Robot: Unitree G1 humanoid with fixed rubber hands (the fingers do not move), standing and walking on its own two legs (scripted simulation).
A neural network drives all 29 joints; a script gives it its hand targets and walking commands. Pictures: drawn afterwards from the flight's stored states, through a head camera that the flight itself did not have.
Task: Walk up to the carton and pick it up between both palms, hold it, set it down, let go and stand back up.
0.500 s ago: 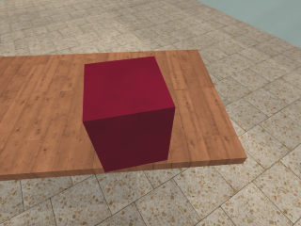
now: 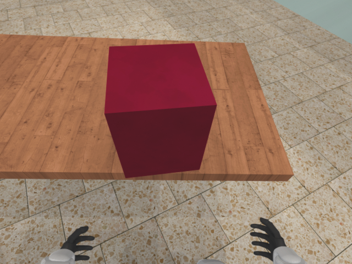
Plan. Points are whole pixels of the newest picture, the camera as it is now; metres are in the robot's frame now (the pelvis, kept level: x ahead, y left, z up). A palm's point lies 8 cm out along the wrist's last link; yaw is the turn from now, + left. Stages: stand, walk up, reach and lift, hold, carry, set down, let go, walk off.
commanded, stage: reach and lift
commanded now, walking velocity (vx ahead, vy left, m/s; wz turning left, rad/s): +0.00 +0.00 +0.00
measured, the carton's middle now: (158, 113) +0.46 +0.04 +0.07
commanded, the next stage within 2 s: none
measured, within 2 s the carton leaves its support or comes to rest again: neither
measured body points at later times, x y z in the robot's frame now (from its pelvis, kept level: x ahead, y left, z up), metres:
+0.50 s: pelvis +0.01 -0.01 +0.02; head +0.02 -0.01 +0.47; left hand +0.19 +0.23 -0.06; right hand +0.16 -0.22 -0.07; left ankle +0.00 +0.13 -0.72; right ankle +0.04 -0.11 -0.72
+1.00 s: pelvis +0.03 +0.02 +0.03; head +0.02 +0.02 +0.48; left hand +0.20 +0.23 -0.03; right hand +0.18 -0.20 -0.03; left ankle +0.00 +0.13 -0.72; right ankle +0.04 -0.10 -0.72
